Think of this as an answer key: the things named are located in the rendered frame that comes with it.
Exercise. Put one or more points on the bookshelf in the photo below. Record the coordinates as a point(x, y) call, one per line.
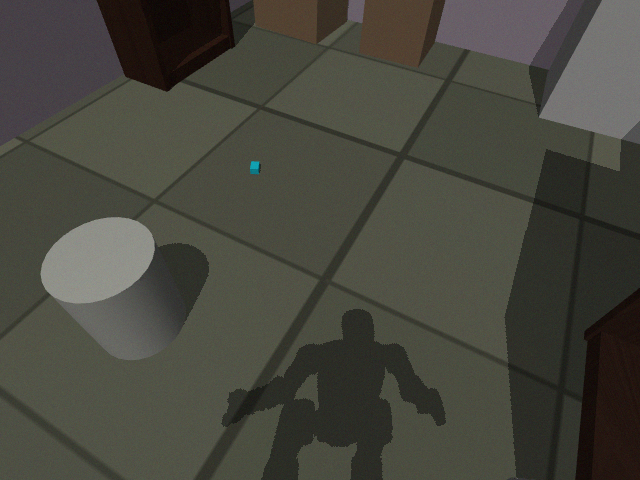
point(609, 437)
point(162, 42)

